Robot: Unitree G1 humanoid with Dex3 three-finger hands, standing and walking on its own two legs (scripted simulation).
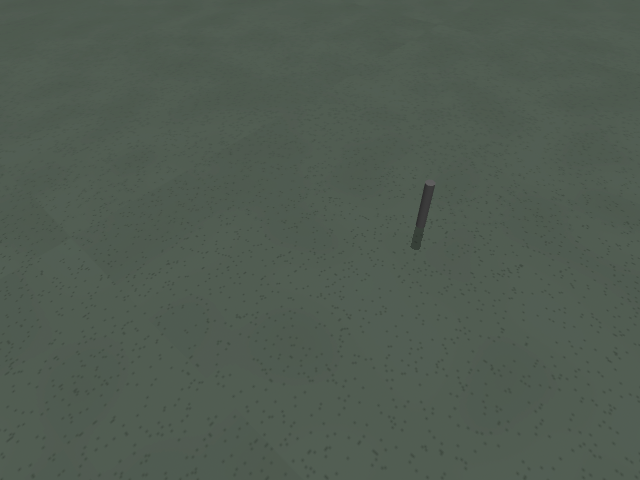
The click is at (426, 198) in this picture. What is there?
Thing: slim round
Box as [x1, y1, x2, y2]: [416, 180, 434, 227]
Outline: 432,180 425,181 416,225 418,227 423,227 425,223 434,187 434,181
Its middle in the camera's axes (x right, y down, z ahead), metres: +0.44 -0.14 +1.64
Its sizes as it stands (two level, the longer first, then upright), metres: 0.041 0.041 0.247
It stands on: the floor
